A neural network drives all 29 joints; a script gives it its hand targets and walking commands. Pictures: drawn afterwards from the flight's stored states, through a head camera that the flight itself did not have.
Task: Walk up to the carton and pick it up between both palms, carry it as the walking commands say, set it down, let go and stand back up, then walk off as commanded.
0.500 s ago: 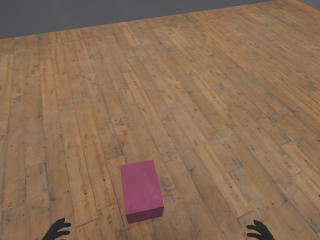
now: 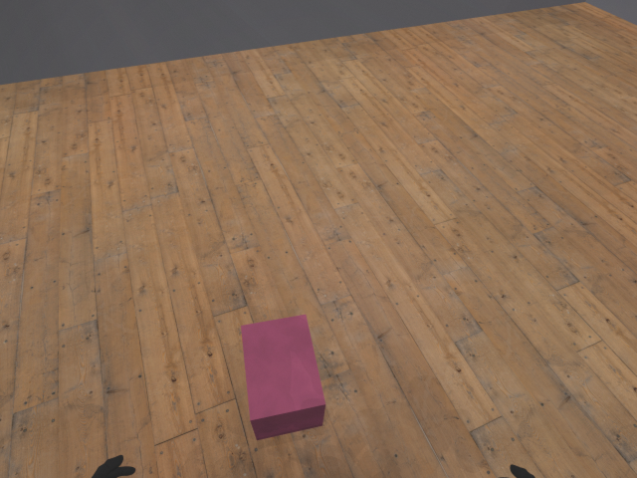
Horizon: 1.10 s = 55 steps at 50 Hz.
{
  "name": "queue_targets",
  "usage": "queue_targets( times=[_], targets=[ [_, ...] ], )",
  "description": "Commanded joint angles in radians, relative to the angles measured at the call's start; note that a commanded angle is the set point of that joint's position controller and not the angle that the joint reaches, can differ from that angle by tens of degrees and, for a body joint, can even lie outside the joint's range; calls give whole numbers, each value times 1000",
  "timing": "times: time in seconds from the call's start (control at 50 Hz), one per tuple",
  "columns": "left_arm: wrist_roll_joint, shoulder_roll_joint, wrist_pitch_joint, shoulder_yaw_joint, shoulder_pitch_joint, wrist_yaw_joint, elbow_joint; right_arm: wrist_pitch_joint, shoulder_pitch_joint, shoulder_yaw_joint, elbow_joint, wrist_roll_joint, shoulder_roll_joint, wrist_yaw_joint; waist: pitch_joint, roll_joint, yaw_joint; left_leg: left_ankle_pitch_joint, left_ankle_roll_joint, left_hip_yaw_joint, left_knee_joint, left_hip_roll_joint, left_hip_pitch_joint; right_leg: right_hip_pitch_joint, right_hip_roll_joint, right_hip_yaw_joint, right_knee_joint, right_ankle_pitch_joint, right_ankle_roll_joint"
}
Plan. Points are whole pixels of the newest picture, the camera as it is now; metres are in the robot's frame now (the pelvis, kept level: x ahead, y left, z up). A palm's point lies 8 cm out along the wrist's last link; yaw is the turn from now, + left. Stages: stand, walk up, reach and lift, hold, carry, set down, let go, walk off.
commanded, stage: stand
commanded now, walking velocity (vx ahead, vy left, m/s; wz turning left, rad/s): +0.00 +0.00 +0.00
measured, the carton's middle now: (281, 376) +0.50 +0.08 -0.68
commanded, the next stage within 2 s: walk off in 0.48 s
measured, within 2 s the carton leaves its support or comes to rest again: neither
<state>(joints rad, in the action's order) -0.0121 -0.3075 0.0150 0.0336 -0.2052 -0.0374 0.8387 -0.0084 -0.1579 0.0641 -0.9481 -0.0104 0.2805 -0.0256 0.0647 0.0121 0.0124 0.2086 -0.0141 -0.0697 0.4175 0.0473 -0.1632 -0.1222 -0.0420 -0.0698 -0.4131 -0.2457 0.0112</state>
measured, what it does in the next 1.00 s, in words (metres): lifts its left foot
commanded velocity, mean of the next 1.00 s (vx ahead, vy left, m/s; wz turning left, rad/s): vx -0.09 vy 0.00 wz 0.22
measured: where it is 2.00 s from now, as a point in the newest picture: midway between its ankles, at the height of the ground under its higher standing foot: outside the picture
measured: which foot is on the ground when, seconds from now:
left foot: down 0.00-0.84, up 0.86-1.00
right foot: down 0.00-1.00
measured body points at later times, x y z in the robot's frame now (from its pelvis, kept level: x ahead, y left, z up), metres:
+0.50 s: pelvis +0.00 +0.00 +0.00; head +0.01 +0.00 +0.45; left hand +0.10 +0.28 -0.12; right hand +0.09 -0.29 -0.12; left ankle +0.01 +0.11 -0.74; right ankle -0.01 -0.11 -0.74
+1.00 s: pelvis -0.03 +0.02 -0.01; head +0.00 +0.05 +0.43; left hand +0.04 +0.31 -0.15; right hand +0.07 -0.26 -0.14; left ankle -0.06 +0.12 -0.72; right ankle -0.01 -0.11 -0.74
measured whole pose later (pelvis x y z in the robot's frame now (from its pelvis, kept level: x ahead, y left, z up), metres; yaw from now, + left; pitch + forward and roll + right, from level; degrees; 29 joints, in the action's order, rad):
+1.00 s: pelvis -0.03 +0.02 -0.01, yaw +10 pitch +0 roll -2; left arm -0.03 -0.30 -0.08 0.03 -0.11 -0.06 0.88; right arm 0.07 -0.18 0.05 -0.97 0.00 0.30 0.00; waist 0.10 0.02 0.02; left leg 0.47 0.04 0.00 0.85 -0.02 -0.37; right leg -0.26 0.03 0.08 -0.57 -0.30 -0.01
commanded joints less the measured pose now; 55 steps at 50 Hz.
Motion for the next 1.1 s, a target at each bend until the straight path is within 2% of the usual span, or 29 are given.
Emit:
queue_targets(
  times=[0.0,0.18,0.44,0.52,0.62,0.66,0.7,0.74,0.78,0.8,0.82,0.84,0.86,0.88,0.9,0.92,0.96,0.98,1.0,1.02,1.04,1.06,1.08],
  targets=[
    [0,-133,14,28,12,-3,-39,-17,20,23,38,3,142,-4,-42,-4,0,-100,13,-98,-57,-115,33,-48,115,-82,86,61,-8],
    [3,-135,16,27,26,-2,-21,-15,25,19,13,5,152,-4,-40,-11,1,-100,17,-98,-67,-117,25,-47,121,-89,97,54,-8],
    [7,-152,21,28,23,-3,2,-20,25,15,-10,10,169,-8,-59,-7,-2,-160,13,-105,-63,-128,39,-25,130,-80,91,124,-6],
    [8,-147,20,25,26,-3,11,-18,27,13,-18,9,170,-10,-51,-27,-2,-167,16,-101,-67,-128,43,-29,129,-82,96,118,-7],
    [9,-160,21,28,37,-3,17,-20,39,10,-21,10,174,-8,-57,-5,-3,-175,13,-105,-69,-131,45,-23,128,-74,97,129,-8],
    [9,-113,13,15,28,-1,38,-10,22,0,-45,14,138,-3,-53,-18,-3,-196,21,-104,-62,-124,21,-23,128,-69,90,145,-12],
    [8,-118,-9,18,7,-7,49,14,31,-1,-33,9,143,6,-40,-6,-7,-267,44,-94,11,-119,-53,-2,146,-53,41,251,-25],
    [13,-164,-25,35,-4,-16,52,24,46,5,-13,13,167,10,-59,14,-13,-301,46,-79,91,-100,-105,19,167,-45,-3,355,0],
    [15,-180,-44,42,-15,-23,51,35,26,2,-9,18,155,10,-88,50,-16,-234,47,-39,193,-70,-130,19,228,-46,-23,508,57],
    [11,-186,-54,43,-2,-24,46,41,9,3,-2,17,156,10,-103,89,-14,-93,48,-20,279,-53,-135,-5,281,-71,-13,549,100],
    [1,-171,-60,40,24,-27,34,49,-1,4,2,12,142,9,-98,143,-14,198,49,4,414,-39,-169,-32,351,-108,9,605,157],
    [-14,-165,-66,37,45,-25,21,61,-24,10,-2,5,144,9,-96,151,-9,344,56,26,541,-42,-194,-54,390,-113,13,646,197],
    [-22,-149,-70,35,71,-26,7,68,-28,9,5,-1,133,11,-84,124,-2,359,58,27,583,-65,-204,-95,405,-104,20,622,205],
    [-23,-142,-78,33,105,-25,-8,73,-38,7,10,1,129,17,-71,101,9,352,58,30,589,-76,-195,-131,385,-66,9,603,197],
    [-25,-140,-82,31,127,-26,-16,75,-31,8,18,3,125,24,-60,78,10,335,57,36,579,-90,-191,-147,366,-35,-16,611,188],
    [-26,-137,-88,29,131,-25,-19,75,-28,9,28,7,125,29,-65,72,10,303,58,40,518,-102,-194,-128,340,-8,-44,589,162],
    [-23,-145,-94,33,108,-22,-7,64,-44,5,39,9,109,35,-91,79,-3,216,52,54,315,-109,-180,-54,296,27,-139,548,117],
    [-18,-152,-100,38,105,-19,-4,56,-68,6,35,7,106,39,-100,77,5,116,48,66,168,-109,-135,-46,263,67,-206,486,90],
    [-7,-148,-104,43,87,-14,1,45,-116,14,31,0,133,37,-96,-24,33,-242,41,32,-3,-136,-43,-112,200,128,-319,322,41],
    [3,-103,-105,41,85,-8,-30,35,-135,46,51,-23,268,28,-96,-360,51,-826,-60,-324,-63,-374,70,-356,40,190,-612,-220,-37],
    [-6,-63,-105,30,132,-11,-54,35,-180,52,52,-39,294,25,-132,-392,74,-1101,-164,-407,-32,-448,57,-423,24,66,-805,-410,-48],
    [-12,-64,-108,37,99,-6,-51,44,-172,47,57,-30,263,25,-145,-276,35,-961,-196,-336,-42,-449,-35,-372,69,19,-863,-380,-44],
    [0,-69,-110,35,91,-1,-36,55,-111,45,77,-13,236,25,-123,-190,10,-771,-174,-263,-31,-397,-113,-339,79,8,-855,-318,-41]
  ],
)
